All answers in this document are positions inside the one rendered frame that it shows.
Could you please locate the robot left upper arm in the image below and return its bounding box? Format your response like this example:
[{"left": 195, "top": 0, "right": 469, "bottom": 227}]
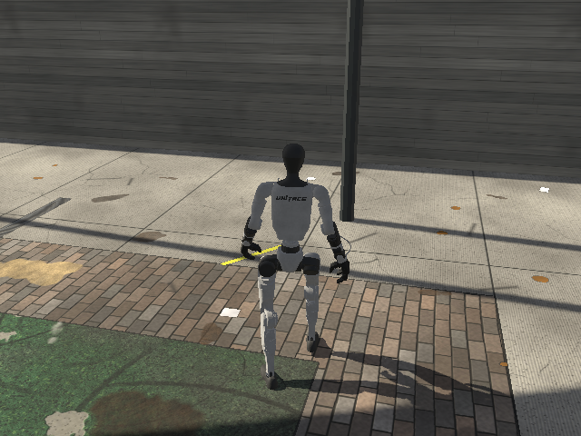
[{"left": 248, "top": 182, "right": 274, "bottom": 231}]

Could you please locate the robot left forearm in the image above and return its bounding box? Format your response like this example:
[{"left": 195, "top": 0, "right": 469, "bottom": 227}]
[{"left": 241, "top": 217, "right": 257, "bottom": 246}]

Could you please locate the right robot hand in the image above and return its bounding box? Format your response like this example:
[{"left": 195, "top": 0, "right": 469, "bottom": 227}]
[{"left": 330, "top": 259, "right": 350, "bottom": 283}]

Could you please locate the left robot shin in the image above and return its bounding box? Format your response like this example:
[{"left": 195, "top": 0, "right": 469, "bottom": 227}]
[{"left": 261, "top": 312, "right": 276, "bottom": 377}]

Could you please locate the robot right upper arm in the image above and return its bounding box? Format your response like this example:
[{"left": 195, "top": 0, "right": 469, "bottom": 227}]
[{"left": 311, "top": 183, "right": 335, "bottom": 235}]

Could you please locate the right robot foot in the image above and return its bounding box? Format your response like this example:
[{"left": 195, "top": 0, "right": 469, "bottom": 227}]
[{"left": 306, "top": 332, "right": 319, "bottom": 352}]

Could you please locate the left robot hand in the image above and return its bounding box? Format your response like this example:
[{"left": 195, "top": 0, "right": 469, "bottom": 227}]
[{"left": 241, "top": 243, "right": 261, "bottom": 260}]

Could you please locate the robot right forearm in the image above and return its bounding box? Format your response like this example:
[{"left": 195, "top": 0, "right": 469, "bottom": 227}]
[{"left": 327, "top": 222, "right": 347, "bottom": 263}]

